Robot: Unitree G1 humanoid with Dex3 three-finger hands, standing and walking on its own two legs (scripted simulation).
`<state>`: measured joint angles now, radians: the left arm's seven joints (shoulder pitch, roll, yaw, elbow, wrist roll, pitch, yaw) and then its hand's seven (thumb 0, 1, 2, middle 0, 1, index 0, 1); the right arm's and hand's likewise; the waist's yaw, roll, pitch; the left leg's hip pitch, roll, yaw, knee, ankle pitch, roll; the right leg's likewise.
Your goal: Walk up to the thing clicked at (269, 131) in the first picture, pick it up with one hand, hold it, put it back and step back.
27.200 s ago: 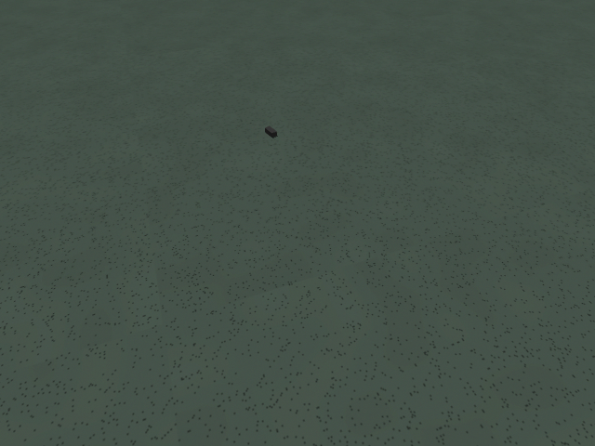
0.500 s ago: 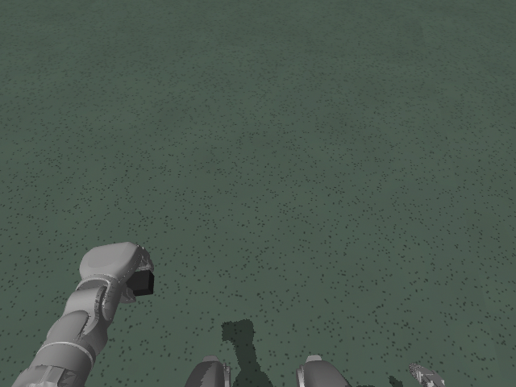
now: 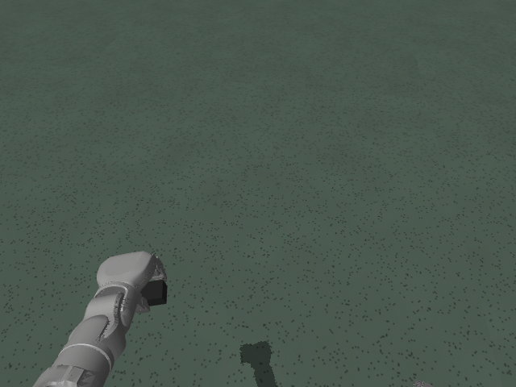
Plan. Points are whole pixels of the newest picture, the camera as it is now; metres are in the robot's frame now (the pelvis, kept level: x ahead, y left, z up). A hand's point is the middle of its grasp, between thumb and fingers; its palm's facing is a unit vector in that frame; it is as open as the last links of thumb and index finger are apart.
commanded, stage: hold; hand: left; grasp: from above
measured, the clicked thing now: (144, 294) +0.33 +0.23 -0.10
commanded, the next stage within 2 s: crouch in 1.84 s
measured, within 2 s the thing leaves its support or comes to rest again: neither
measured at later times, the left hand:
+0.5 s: hand (131, 288) +0.31 +0.22 -0.03, palm faces -0.44 -0.07 -0.90, open 6.5 cm
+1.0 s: hand (132, 284) +0.31 +0.21 -0.01, palm faces -0.43 -0.07 -0.90, open 6.4 cm
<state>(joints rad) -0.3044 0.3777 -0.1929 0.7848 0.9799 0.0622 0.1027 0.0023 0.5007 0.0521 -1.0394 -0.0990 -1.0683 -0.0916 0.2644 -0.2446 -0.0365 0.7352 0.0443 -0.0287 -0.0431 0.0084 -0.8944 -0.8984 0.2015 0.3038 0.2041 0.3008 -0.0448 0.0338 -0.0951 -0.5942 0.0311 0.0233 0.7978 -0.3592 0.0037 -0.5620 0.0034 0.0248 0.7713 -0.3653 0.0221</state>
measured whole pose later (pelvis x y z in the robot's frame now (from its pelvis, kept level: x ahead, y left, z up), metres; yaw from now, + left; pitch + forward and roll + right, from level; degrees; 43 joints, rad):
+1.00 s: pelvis +0.01 -0.01 +0.03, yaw +0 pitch +3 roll +0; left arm -0.24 0.39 -0.21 0.61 0.98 0.05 -0.03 0.00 0.51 0.00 -1.08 -0.03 -1.12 -0.02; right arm 0.21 -0.26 -0.03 0.68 0.07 0.04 -0.05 0.01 -0.90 -0.90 0.20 0.30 0.20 0.30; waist 0.00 0.05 -0.04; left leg -0.34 0.02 0.04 0.56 -0.27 0.00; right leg -0.33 0.00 0.04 0.57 -0.29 0.01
